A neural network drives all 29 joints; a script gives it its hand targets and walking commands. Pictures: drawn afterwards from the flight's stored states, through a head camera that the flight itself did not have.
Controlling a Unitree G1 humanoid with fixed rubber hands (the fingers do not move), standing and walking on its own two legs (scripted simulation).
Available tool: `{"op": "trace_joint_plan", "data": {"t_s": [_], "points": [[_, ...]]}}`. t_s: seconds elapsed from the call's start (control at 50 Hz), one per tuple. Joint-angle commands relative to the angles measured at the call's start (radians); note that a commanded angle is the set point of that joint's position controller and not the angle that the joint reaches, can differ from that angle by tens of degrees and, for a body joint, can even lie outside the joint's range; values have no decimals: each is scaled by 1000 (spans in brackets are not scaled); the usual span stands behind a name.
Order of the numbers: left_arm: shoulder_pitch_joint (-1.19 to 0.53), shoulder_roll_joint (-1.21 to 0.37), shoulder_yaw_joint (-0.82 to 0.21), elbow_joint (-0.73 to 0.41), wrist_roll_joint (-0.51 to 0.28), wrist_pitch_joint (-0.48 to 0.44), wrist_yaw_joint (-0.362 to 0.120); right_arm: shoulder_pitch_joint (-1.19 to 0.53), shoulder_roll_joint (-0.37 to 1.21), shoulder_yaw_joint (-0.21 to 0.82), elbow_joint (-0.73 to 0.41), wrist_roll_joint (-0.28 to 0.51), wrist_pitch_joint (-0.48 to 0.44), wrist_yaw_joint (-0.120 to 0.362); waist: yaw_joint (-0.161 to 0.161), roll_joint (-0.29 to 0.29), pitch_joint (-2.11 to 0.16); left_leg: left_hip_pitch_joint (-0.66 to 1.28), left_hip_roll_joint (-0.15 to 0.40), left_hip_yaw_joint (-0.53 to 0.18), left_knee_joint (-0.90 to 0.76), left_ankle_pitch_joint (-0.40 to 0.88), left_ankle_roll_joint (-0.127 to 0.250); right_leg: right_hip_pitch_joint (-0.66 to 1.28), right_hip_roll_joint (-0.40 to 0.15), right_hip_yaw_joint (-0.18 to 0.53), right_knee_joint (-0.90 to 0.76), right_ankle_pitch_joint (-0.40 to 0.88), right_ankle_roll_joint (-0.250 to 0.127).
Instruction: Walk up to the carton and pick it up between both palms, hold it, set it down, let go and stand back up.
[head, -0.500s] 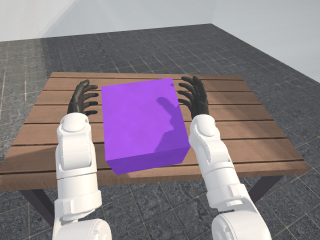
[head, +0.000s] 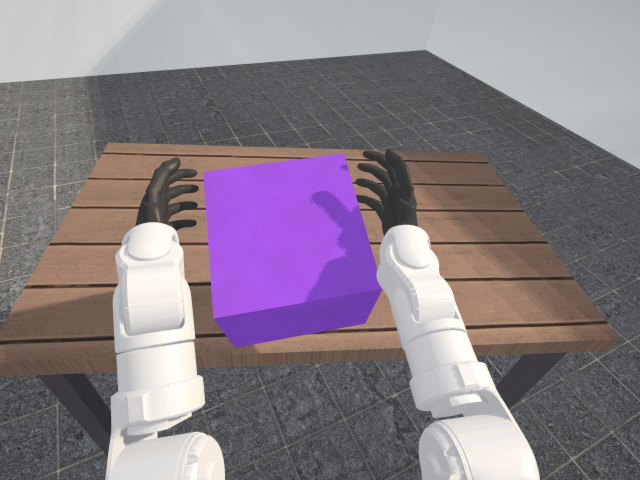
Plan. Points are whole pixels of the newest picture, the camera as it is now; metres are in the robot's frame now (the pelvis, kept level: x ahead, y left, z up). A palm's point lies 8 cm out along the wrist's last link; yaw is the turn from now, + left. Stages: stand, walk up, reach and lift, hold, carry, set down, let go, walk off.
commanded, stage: hold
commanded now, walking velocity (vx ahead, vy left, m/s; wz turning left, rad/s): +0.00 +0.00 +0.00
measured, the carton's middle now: (288, 251) +0.39 +0.00 +0.10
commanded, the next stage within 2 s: none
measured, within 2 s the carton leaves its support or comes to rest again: neither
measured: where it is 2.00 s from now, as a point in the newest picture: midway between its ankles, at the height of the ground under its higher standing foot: outside the picture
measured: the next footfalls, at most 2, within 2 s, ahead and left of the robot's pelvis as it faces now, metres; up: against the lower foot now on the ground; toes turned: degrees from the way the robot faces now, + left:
none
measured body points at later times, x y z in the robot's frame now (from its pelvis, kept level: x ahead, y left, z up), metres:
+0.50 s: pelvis +0.00 +0.00 +0.00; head -0.02 +0.03 +0.45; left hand +0.37 +0.15 +0.17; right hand +0.37 -0.13 +0.18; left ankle +0.06 +0.12 -0.75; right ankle +0.02 -0.09 -0.75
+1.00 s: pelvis +0.00 +0.00 +0.00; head -0.02 +0.03 +0.45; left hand +0.38 +0.15 +0.17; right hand +0.37 -0.13 +0.18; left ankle +0.06 +0.12 -0.75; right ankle +0.02 -0.09 -0.75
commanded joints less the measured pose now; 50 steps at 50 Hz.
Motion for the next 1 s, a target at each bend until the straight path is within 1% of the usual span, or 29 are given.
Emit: {"op": "trace_joint_plan", "data": {"t_s": [0.0, 0.02, 0.04, 0.06, 0.08, 0.1, 0.14, 0.2, 0.22, 0.24, 0.28, 0.3, 0.36, 0.44, 0.46, 0.48, 0.52, 0.58, 0.6, 0.62, 0.64, 0.68, 0.7, 0.76, 0.82, 0.88, 0.9, 0.92, 0.98], "points": [[-547, -327, -395, -118, -164, -81, -129, -538, 318, 314, -177, 20, -42, 125, -22, 102, -414, 134, -26, 27, -18, 74, 17, 3, 6, -6, -40, 120, 52], [-528, -308, -357, -96, -144, -79, -128, -557, 324, 351, -188, 40, -38, 125, 8, 65, -389, 124, -30, 25, -8, 99, 31, 5, 6, -4, -35, 153, 65], [-539, -292, -341, -65, -138, -76, -139, -574, 333, 341, -178, 30, -32, 117, 4, 28, -366, 132, -38, 31, -14, 64, 46, -2, 2, -5, -55, 122, 72], [-529, -299, -355, -83, -153, -75, -139, -525, 309, 311, -160, 26, -31, 119, -19, 73, -372, 123, -27, 35, -27, 60, 21, 2, 5, -4, -51, 105, 62], [-571, -290, -334, -65, -130, -80, -141, -578, 329, 317, -167, 23, -37, 121, 13, 65, -372, 107, -36, 34, -21, 32, 41, 3, -2, -6, -55, 66, 68], [-533, -311, -374, -115, -146, -78, -131, -563, 316, 332, -193, 37, -41, 121, 0, 102, -387, 125, -34, 29, -5, 95, 26, -3, 6, -6, -43, 143, 63], [-583, -340, -380, -85, -153, -81, -134, -567, 300, 301, -144, 18, -35, 130, -19, 97, -356, 128, -23, 25, -27, 29, 15, -50, 7, -14, -49, 57, 48], [-507, -317, -368, -104, -133, -73, -132, -507, 295, 320, -138, 34, -29, 129, -13, 80, -368, 177, -24, 28, -12, 115, 8, -22, 28, -19, -49, 126, 48], [-484, -282, -332, -82, -133, -66, -145, -513, 327, 341, -176, 45, -30, 114, -1, 46, -349, 143, -38, 27, -2, 126, 32, 35, 11, -6, -50, 167, 65], [-487, -351, -415, -145, -155, -74, -134, -503, 296, 347, -195, 51, -46, 118, -35, 104, -410, 206, -23, 21, 10, 185, 1, -6, 28, -21, -43, 203, 45], [-512, -286, -349, -93, -133, -71, -140, -545, 318, 361, -217, 41, -35, 114, -4, 40, -362, 162, -36, 22, 0, 125, 27, 1, 12, -14, -49, 160, 67], [-531, -293, -362, -99, -130, -74, -134, -537, 294, 334, -169, 37, -36, 121, -5, 89, -354, 145, -26, 18, -15, 83, 21, -20, 11, -7, -55, 107, 54], [-469, -323, -416, -191, -173, -79, -132, -505, 304, 394, -247, 75, -41, 107, -22, 78, -409, 197, -29, 10, 21, 213, 5, 22, 25, -8, -33, 259, 61], [-474, -318, -419, -190, -151, -61, -132, -488, 291, 370, -212, 63, -32, 116, -13, 125, -348, 165, -28, 18, 2, 136, 5, -6, 22, -14, -41, 145, 46], [-474, -293, -382, -139, -143, -61, -135, -516, 296, 379, -229, 65, -33, 113, 0, 76, -347, 153, -34, 19, -4, 109, 17, -2, 16, -16, -47, 127, 60], [-523, -305, -416, -186, -163, -72, -126, -508, 273, 359, -214, 59, -31, 120, -20, 93, -352, 144, -16, 10, -10, 88, 2, -24, 25, -17, -41, 105, 47], [-512, -313, -413, -157, -162, -70, -127, -553, 297, 376, -250, 61, -42, 118, 4, 97, -392, 155, -26, 17, -4, 104, 12, -19, 19, -18, -41, 106, 50], [-511, -316, -418, -157, -173, -75, -121, -540, 298, 372, -245, 57, -40, 121, -8, 86, -412, 169, -23, 16, -3, 96, 12, -34, 22, -13, -39, 124, 49], [-531, -307, -391, -139, -155, -78, -121, -507, 284, 344, -164, 40, -25, 123, -22, 93, -370, 162, -19, 16, -18, 70, 12, -39, 19, -11, -47, 89, 49], [-505, -308, -384, -111, -141, -71, -125, -534, 303, 365, -212, 45, -28, 122, 12, 81, -375, 146, -33, 16, -3, 115, 19, -25, 18, -13, -45, 127, 54], [-492, -329, -409, -158, -165, -73, -134, -483, 313, 356, -217, 45, -30, 112, -37, 82, -417, 174, -26, 20, 8, 150, 10, 17, 16, -10, -34, 197, 58], [-479, -276, -353, -94, -136, -66, -138, -499, 301, 356, -184, 39, -18, 111, 1, 54, -342, 144, -35, 25, -11, 101, 27, 3, 7, -5, -51, 134, 65], [-495, -330, -414, -159, -172, -71, -137, -507, 295, 355, -202, 56, -33, 116, -22, 103, -384, 164, -27, 22, -7, 135, 7, 0, 23, -10, -44, 160, 49], [-514, -296, -360, -92, -144, -67, -135, -550, 319, 357, -184, 47, -26, 123, 13, 48, -323, 113, -36, 24, -19, 62, 33, -20, 11, -5, -54, 97, 61], [-526, -330, -407, -106, -158, -77, -126, -532, 291, 322, -176, 32, -39, 128, -26, 94, -367, 140, -22, 21, -22, 54, 8, -37, 18, -10, -52, 80, 45], [-525, -296, -366, -83, -150, -77, -133, -542, 308, 338, -173, 31, -30, 123, -4, 65, -339, 114, -31, 22, -21, 52, 28, -18, 7, -5, -51, 92, 60], [-579, -309, -383, -89, -160, -85, -135, -537, 328, 313, -151, 22, -32, 125, -22, 82, -335, 88, -29, 24, -29, 18, 24, -12, 5, -6, -46, 62, 54], [-557, -293, -363, -65, -148, -82, -131, -586, 325, 337, -176, 36, -39, 126, 10, 78, -361, 91, -33, 20, -21, 31, 37, -19, 2, 2, -51, 67, 61], [-551, -303, -366, -93, -145, -84, -132, -545, 319, 325, -161, 27, -36, 119, -7, 72, -384, 149, -28, 25, -14, 74, 24, -17, 9, -8, -48, 105, 62]]}}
